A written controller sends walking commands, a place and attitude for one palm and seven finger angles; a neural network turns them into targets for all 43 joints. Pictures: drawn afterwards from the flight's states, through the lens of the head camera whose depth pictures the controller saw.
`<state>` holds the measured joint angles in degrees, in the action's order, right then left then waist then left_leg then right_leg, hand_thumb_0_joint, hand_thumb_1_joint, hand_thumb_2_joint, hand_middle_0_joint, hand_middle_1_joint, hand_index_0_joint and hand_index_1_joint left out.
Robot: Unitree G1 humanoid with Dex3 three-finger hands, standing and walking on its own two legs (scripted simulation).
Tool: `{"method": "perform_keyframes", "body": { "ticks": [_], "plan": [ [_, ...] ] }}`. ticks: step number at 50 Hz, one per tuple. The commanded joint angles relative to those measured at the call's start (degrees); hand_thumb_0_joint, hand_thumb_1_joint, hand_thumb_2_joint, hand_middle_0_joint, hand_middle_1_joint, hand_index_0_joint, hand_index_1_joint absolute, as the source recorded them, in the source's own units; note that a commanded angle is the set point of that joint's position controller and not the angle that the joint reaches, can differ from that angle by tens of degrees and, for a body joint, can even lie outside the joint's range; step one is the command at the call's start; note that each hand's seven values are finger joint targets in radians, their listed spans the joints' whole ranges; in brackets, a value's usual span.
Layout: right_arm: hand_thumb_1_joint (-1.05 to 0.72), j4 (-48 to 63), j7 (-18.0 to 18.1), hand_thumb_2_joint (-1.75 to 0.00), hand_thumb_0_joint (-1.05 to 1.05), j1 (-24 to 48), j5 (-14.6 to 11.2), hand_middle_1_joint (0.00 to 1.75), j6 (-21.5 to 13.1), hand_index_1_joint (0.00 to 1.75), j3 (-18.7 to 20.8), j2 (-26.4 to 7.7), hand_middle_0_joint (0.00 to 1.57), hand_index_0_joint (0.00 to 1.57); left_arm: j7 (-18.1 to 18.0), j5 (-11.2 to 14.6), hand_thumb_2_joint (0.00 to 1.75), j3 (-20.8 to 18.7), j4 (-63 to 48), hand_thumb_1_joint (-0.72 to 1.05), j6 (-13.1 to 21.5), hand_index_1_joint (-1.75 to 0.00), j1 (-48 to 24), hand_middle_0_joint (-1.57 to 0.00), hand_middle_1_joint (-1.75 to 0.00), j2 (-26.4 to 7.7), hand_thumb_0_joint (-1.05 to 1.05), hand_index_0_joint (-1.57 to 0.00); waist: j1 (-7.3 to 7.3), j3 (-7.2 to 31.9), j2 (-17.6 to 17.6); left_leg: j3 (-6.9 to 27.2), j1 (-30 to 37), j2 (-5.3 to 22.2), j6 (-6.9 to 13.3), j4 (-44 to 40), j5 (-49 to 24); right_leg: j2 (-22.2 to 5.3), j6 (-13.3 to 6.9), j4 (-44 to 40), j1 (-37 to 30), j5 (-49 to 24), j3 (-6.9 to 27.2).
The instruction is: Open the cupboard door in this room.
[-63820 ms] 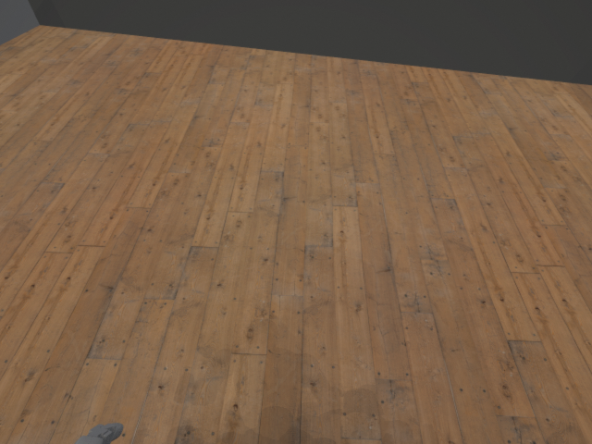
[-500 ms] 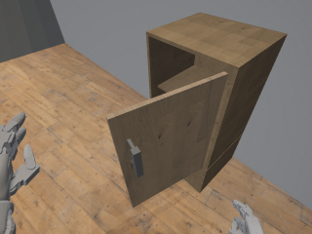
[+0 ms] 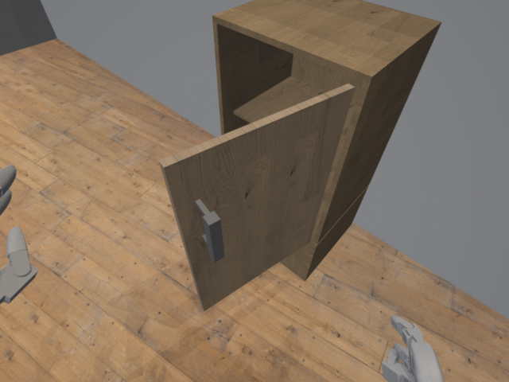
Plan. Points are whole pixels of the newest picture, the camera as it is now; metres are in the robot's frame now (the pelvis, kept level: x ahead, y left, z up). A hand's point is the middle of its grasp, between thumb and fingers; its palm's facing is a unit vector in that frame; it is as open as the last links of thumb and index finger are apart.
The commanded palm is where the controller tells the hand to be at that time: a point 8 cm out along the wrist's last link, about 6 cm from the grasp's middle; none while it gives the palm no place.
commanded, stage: step back with the hand held close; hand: left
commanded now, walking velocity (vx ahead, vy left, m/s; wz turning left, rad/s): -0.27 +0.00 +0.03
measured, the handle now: (208, 230) +0.39 +0.11 -0.02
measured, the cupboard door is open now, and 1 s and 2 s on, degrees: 77 77 77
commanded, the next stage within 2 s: stop stepping back and stand still in 0.70 s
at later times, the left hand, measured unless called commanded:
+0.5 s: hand out of the picture +0.10 +0.29 +0.18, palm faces +0.52 -0.72 -0.46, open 7.5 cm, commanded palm +0.04 +0.31 +0.18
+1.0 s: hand out of the picture +0.03 +0.22 +0.17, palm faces +0.35 -0.80 -0.49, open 7.4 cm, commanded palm -0.03 +0.25 +0.18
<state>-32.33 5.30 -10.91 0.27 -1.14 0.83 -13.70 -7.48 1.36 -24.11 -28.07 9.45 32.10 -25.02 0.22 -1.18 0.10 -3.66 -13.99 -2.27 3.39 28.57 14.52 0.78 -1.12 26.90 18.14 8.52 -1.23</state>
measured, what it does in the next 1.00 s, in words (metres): walks backwards: right foot, then left foot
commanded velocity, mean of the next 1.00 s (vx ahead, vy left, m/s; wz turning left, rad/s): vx -0.22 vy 0.02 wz -0.01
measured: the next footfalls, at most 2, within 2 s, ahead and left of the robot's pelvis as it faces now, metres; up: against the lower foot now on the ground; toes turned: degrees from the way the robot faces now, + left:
right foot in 0.72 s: -0.19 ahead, -0.14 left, +0.00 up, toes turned -4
left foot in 0.90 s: -0.07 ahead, +0.05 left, +0.00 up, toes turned -2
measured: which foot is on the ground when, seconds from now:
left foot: down 0.00-0.76, up 0.78-0.88, down 0.90-1.00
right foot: down 0.00-0.36, up 0.38-0.70, down 0.72-1.00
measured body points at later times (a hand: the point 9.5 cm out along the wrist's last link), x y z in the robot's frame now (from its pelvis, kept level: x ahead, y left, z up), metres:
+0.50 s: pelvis -0.09 +0.00 +0.00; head -0.08 +0.04 +0.44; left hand +0.07 +0.32 +0.20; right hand +0.08 -0.22 -0.08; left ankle +0.01 +0.08 -0.74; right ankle -0.12 -0.14 -0.67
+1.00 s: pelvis -0.19 -0.03 -0.01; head -0.18 -0.01 +0.44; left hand +0.01 +0.26 +0.20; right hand -0.04 -0.30 -0.07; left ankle -0.11 +0.05 -0.74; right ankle -0.25 -0.14 -0.73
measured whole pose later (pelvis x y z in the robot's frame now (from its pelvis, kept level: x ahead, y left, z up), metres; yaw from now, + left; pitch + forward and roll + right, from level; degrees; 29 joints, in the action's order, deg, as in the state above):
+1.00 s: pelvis -0.19 -0.03 -0.01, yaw -4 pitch +1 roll +0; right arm -35.7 4.8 -11.4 0.1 -6.4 -0.5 -13.2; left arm -7.7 3.2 -27.8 -30.2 11.6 31.7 -28.7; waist 1.0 1.3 3.9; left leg -3.8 -22.4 -1.1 3.0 29.2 8.3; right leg 1.3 0.9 36.8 13.4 27.5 0.6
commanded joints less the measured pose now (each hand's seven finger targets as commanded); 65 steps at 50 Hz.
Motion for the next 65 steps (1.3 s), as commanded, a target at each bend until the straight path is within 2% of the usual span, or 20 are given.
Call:
{"method": "perform_keyframes", "body": {
  "ticks": [1,6,11,13,16,18,20,23,30,35,38,41,45,47,50,53,56,60,63,65],
  "plan": [
    [-0.9,10.0,1.1,-0.9,0.0,4.7,1.2,0.3,-3.5,0.3,2.7,-7.7,0.2,0.2,-2.7,-0.7,0.9,-6.8,-11.9,0.9,3.6,-0.3,-0.3,-0.2,-0.3,-7.3,0.0,-0.2,-0.89,6.8,-7.3,12.7,-13.9,10.7,-0.3,-10.3,-6.9,-1.5,0.3,7.6,-14.3,-5.9,4.6],
    [-0.9,9.3,1.6,-0.9,0.0,3.4,2.4,0.3,-4.2,0.3,3.2,-7.5,0.2,0.2,-3.9,-2.9,0.9,-6.2,-9.6,0.9,3.7,-0.3,-4.4,-0.2,-0.3,-6.0,0.0,-0.2,0.27,1.6,-5.6,14.6,-27.0,12.8,3.4,-12.1,17.3,-0.9,0.2,12.0,-15.9,3.6,5.7],
    [-0.9,8.5,0.7,-0.9,0.0,1.8,0.8,0.3,-4.3,0.3,3.3,-6.3,0.2,0.2,-3.9,-1.9,0.9,-6.8,-12.1,0.9,4.9,-0.3,-7.4,-0.2,-0.3,-8.4,0.0,-0.2,1.38,4.0,8.3,7.4,-9.0,2.6,-0.9,11.4,15.1,-13.2,-5.8,-9.5,5.5,15.4,22.7],
    [-0.9,7.6,-0.2,-0.9,0.0,2.6,-0.1,0.3,-4.7,0.3,2.3,-5.1,0.2,0.2,-3.5,-1.2,0.9,-6.2,-13.6,0.9,5.8,-0.3,-8.6,-0.2,-0.3,-8.7,0.0,-0.2,1.05,5.8,9.4,5.4,-2.0,2.3,-1.6,15.7,9.6,-15.9,-6.9,-11.1,9.1,13.7,19.9],
    [-0.9,8.0,0.3,-0.9,0.0,3.9,-0.1,0.3,-5.5,0.3,1.8,-6.2,0.2,0.2,-3.4,-0.7,0.9,-7.1,-15.5,0.9,6.4,-0.3,-6.6,-0.2,-0.3,-9.6,0.0,-0.2,0.79,3.9,-3.1,11.9,-4.9,7.1,0.6,-2.6,11.7,-7.5,-2.0,0.1,7.8,12.0,11.4],
    [-0.9,8.5,0.6,-0.9,0.0,5.0,0.5,0.3,-6.8,0.3,1.9,-7.0,0.2,0.2,-3.6,-1.7,0.9,-9.4,-18.4,0.9,7.6,-0.3,-6.2,-0.2,-0.3,-9.7,0.0,-0.2,-0.22,4.6,-20.7,26.9,-23.0,20.3,5.3,-20.8,29.0,2.3,2.0,24.9,-6.7,11.6,3.1],
    [-0.9,7.1,0.2,-0.9,0.0,4.4,0.9,0.3,-8.1,0.3,2.2,-5.0,0.2,0.2,-3.6,-2.2,0.9,-10.5,-17.7,0.9,7.9,-0.3,-8.2,-0.2,-0.3,-11.0,0.0,-0.2,0.21,3.9,-13.1,27.5,-26.7,24.0,7.5,-23.6,27.7,3.2,1.9,43.1,-6.4,15.3,6.1],
    [-0.9,5.5,-0.7,-0.9,0.0,4.7,0.3,0.3,-9.8,0.3,3.0,-5.4,0.2,0.2,-3.4,-0.7,0.9,-8.9,-14.3,0.9,7.2,-0.3,-5.9,-0.2,-0.3,-8.5,0.0,-0.2,-0.62,4.1,-4.7,18.9,-10.7,19.4,5.8,-16.6,13.0,2.1,2.2,35.0,3.8,18.1,4.1],
    [-0.9,2.6,-1.5,-0.9,0.0,4.1,1.0,0.3,-10.5,0.3,2.1,-5.8,0.2,0.2,-2.4,0.7,0.9,-2.2,-14.9,0.9,5.6,-0.3,-7.9,-0.2,-0.3,-5.6,0.0,-0.2,-0.29,9.9,-13.1,12.6,5.6,15.8,0.5,-20.2,2.3,3.1,0.9,8.3,-0.6,21.6,-1.1],
    [-0.9,4.2,-2.4,-0.9,0.0,7.1,1.1,0.3,-8.0,0.3,1.4,-4.2,0.2,0.2,-1.3,2.4,0.9,-9.4,-19.4,0.9,7.1,-0.3,-3.4,-0.2,-0.3,-13.4,0.0,-0.2,-2.06,17.3,-5.9,4.6,12.4,10.5,-2.6,-5.8,-20.1,-2.0,-1.9,-9.6,-3.9,0.2,2.9],
    [-0.9,5.4,-1.8,-0.9,0.0,9.9,1.0,0.3,-7.3,0.3,-0.1,-3.1,0.2,0.2,-1.6,2.4,0.9,-14.4,-20.4,0.9,8.7,-0.3,-3.8,-0.2,-0.3,-18.5,0.0,-0.2,-2.18,13.0,3.9,-0.7,4.3,3.5,-4.4,10.2,0.7,-15.1,-4.2,-12.1,3.8,-14.5,11.9],
    [-0.9,7.3,-0.7,-0.9,0.0,8.8,-0.6,0.3,-7.0,0.3,-0.3,-2.8,0.2,0.2,-1.2,1.6,0.9,-14.7,-18.0,0.9,6.7,-0.3,2.2,-0.2,-0.3,-16.9,0.0,-0.2,-1.66,13.3,9.2,1.0,-11.5,1.8,-3.5,15.0,5.3,-14.6,-2.8,-1.3,-12.7,-47.6,7.4],
    [-0.9,4.9,0.2,-0.9,0.0,5.0,-0.4,0.3,-7.1,0.3,0.2,-6.6,0.2,0.2,-1.3,2.6,0.9,-9.7,-12.8,0.9,4.1,-0.3,2.4,-0.2,-0.3,-11.0,0.0,-0.2,0.71,11.2,-8.6,7.4,10.9,8.0,-0.5,-1.3,-36.6,-3.2,2.6,8.1,1.1,-14.9,-0.9],
    [-0.9,4.6,-0.4,-0.9,0.0,2.1,-0.9,0.3,-8.8,0.3,1.3,-7.5,0.2,0.2,-1.1,2.9,0.9,-7.4,-9.4,0.9,4.3,-0.3,-0.6,-0.2,-0.3,-9.8,0.0,-0.2,0.26,8.4,-10.7,16.3,7.5,15.6,2.7,-9.2,-26.1,0.4,2.9,13.1,3.3,22.2,1.8],
    [-0.9,5.1,-0.2,-0.9,0.0,3.2,0.4,0.3,-9.6,0.3,1.0,-6.8,0.2,0.2,-1.8,1.8,0.9,-8.7,-10.1,0.9,4.3,-0.3,-0.4,-0.2,-0.3,-10.7,0.0,-0.2,-0.22,5.7,-10.9,18.2,-2.9,14.6,2.7,-16.3,-0.2,-0.1,1.3,9.5,-3.8,19.8,0.7],
    [-0.9,7.1,-0.3,-0.9,0.0,5.1,0.0,0.3,-8.6,0.3,1.2,-6.7,0.2,0.2,-1.6,1.1,0.9,-7.7,-14.0,0.9,4.3,-0.3,0.7,-0.2,-0.3,-10.7,0.0,-0.2,0.2,4.5,-4.3,9.8,-12.5,7.8,-1.2,-12.1,17.9,-1.4,-0.7,-2.7,-11.7,17.8,1.2],
    [-0.9,5.6,-0.5,-0.9,0.0,4.7,0.1,0.3,-7.5,0.3,2.3,-5.7,0.2,0.2,-1.6,0.9,0.9,-8.3,-16.7,0.9,4.8,-0.3,-0.3,-0.2,-0.3,-11.9,0.0,-0.2,-0.57,0.0,12.9,5.1,-7.9,1.3,-4.6,27.7,7.7,-20.6,-9.8,-22.1,11.3,39.3,27.1],
    [-0.9,3.6,0.1,-0.9,0.0,2.8,0.7,0.3,-8.5,0.3,1.0,-4.2,0.2,0.2,-2.6,-0.5,0.9,-8.0,-13.1,0.9,5.8,-0.3,-7.3,-0.2,-0.3,-11.3,0.0,-0.2,1.22,0.3,4.4,4.1,-7.1,6.0,-3.0,17.9,6.1,-15.5,-6.7,-14.4,7.6,26.3,14.1],
    [-0.9,1.8,1.6,-0.9,0.0,1.0,0.7,0.3,-9.9,0.3,0.9,-4.5,0.2,0.2,-3.2,-0.9,0.9,-6.6,-7.0,0.9,5.9,-0.3,-7.9,-0.2,-0.3,-9.1,0.0,-0.2,0.82,1.5,-0.6,-0.3,1.0,3.3,-1.5,1.5,6.1,-11.7,-5.1,-9.7,5.3,26.4,10.4],
    [-0.9,2.4,1.9,-0.9,0.0,0.4,0.4,0.3,-10.7,0.3,1.2,-5.6,0.2,0.2,-3.1,-0.5,0.9,-5.8,-5.5,0.9,6.2,-0.3,-6.5,-0.2,-0.3,-8.0,0.0,-0.2,0.41,1.2,-5.9,5.3,1.3,6.6,0.2,-7.3,9.2,-7.3,-2.4,-2.7,2.2,19.0,8.5]
  ]
}}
